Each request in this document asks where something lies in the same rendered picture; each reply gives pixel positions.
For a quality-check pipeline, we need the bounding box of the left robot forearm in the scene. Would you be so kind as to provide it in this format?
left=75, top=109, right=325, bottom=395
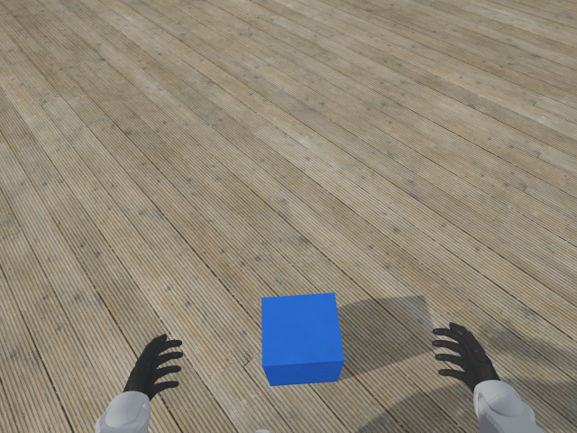
left=96, top=391, right=151, bottom=433

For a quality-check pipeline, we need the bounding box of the right robot forearm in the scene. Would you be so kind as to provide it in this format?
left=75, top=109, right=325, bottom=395
left=473, top=380, right=544, bottom=433

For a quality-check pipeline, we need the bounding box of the carton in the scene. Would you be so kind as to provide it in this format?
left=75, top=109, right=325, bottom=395
left=261, top=292, right=344, bottom=386

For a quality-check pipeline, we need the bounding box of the robot left hand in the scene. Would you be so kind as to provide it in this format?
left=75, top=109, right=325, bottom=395
left=123, top=334, right=183, bottom=401

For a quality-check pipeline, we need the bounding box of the robot right hand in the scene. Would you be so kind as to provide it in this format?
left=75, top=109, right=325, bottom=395
left=432, top=322, right=500, bottom=394

